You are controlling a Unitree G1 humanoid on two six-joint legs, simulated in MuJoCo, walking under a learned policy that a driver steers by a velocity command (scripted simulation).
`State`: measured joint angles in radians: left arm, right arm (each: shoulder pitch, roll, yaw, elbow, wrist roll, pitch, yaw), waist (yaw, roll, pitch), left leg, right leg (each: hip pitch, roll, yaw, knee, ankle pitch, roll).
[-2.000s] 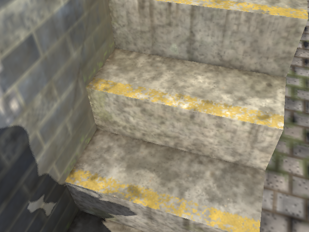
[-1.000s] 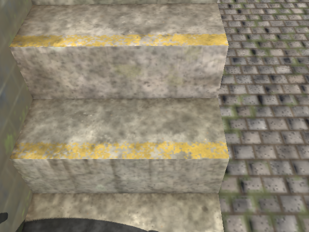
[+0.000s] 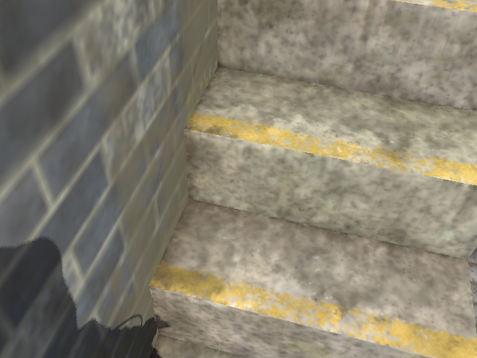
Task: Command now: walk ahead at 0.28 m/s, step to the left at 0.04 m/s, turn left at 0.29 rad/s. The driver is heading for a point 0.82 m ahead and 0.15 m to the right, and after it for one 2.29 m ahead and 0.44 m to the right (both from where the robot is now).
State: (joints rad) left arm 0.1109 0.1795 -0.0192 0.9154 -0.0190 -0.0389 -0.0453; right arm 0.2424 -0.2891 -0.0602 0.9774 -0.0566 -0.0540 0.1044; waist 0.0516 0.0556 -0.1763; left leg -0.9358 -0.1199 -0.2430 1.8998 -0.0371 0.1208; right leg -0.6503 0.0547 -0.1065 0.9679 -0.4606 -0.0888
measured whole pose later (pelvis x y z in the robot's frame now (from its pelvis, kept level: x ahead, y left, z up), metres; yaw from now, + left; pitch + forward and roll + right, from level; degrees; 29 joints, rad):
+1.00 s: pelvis +0.06 +0.00 +0.07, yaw -21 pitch +4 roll +3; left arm 0.24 0.30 0.02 0.69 0.05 -0.07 -0.03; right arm 0.18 -0.24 0.01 0.60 -0.04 -0.04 0.07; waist 0.06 0.03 -0.02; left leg -1.07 -0.10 -0.02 2.25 -0.45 -0.03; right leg -0.35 -0.08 0.14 0.54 -0.27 -0.01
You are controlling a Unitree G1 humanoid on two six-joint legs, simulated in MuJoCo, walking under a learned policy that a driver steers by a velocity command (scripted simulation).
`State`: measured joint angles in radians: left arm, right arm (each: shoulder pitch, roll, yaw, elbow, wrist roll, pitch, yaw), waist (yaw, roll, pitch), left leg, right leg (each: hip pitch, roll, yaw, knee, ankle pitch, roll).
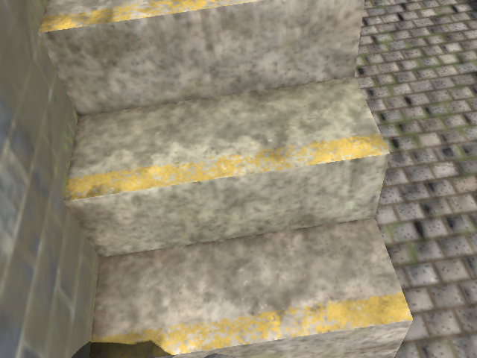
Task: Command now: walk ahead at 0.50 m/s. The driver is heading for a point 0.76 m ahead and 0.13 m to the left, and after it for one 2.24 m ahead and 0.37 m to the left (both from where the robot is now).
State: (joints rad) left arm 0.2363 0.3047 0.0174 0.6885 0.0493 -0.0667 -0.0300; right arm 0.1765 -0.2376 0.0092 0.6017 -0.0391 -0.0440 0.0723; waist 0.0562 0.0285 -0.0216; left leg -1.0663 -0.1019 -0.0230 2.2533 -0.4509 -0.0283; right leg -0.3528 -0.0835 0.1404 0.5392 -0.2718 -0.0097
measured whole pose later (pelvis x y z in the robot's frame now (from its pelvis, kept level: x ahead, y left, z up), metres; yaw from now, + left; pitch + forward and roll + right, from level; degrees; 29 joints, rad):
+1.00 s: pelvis +0.17 +0.06 +0.17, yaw +9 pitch +1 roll -3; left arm 0.21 0.24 0.07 0.86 0.00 0.02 0.00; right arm 0.04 -0.13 0.05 0.58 0.01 -0.04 -0.11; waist 0.00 -0.08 0.01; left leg -0.48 0.01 0.04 0.90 -0.16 0.03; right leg -0.54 0.22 -0.01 1.16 -0.35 -0.05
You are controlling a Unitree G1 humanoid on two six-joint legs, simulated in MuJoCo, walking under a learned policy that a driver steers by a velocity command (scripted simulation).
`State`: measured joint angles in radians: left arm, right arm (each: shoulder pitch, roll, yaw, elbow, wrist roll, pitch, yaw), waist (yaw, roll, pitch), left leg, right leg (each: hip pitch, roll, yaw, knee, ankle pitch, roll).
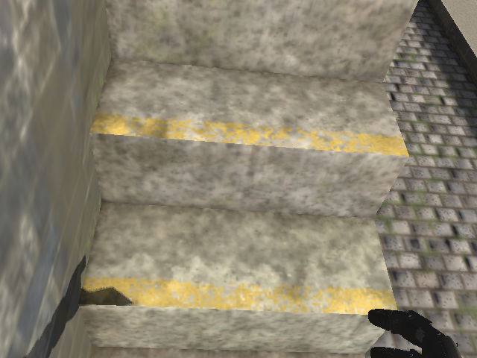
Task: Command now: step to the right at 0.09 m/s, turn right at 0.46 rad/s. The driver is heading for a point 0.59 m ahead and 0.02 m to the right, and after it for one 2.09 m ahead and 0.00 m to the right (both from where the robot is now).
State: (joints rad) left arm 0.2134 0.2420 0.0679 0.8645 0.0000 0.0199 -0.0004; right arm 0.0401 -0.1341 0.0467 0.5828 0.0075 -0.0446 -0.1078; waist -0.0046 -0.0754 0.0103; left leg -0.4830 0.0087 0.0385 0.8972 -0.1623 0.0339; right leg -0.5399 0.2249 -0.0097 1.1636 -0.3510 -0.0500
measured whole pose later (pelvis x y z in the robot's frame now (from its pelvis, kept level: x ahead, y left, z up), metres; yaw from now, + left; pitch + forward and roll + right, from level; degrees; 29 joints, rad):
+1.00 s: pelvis +0.14 -0.10 +0.06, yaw +8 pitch +7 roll +9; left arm 0.47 0.19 -0.09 1.05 0.14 -0.13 -0.12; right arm 0.07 -0.25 0.03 0.72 0.02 0.09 0.14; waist 0.00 -0.02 -0.06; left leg -1.42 -0.04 0.14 1.83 -0.16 0.11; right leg 0.01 -0.26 -0.24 0.18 -0.21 -0.02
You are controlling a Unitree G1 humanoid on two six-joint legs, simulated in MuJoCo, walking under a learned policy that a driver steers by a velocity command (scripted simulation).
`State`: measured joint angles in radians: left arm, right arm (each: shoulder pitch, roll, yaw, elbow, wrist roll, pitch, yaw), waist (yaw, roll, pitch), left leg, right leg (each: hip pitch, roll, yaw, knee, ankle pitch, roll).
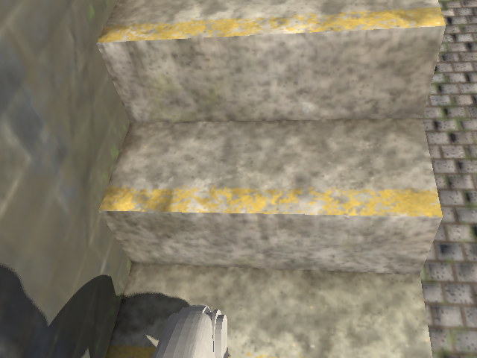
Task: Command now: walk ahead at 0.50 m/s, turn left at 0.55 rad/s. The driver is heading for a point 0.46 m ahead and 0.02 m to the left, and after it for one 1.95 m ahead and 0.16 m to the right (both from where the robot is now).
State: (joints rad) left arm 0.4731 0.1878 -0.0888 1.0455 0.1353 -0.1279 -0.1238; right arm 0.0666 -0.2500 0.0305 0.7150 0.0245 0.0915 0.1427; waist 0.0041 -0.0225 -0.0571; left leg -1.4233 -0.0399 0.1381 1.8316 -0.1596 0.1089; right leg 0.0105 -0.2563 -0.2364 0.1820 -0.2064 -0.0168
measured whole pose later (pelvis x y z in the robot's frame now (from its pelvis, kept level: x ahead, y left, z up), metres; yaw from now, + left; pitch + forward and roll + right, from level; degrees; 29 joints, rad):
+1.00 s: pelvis +0.30 +0.00 +0.22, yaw -12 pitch +7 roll -7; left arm -0.02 0.14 -0.06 0.66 0.04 0.05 -0.05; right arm 0.52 -0.18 0.00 1.09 0.02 -0.07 0.02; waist 0.02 0.08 -0.13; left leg -0.06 0.15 0.12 0.32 -0.10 0.05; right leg -0.99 0.07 -0.19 1.43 -0.58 -0.18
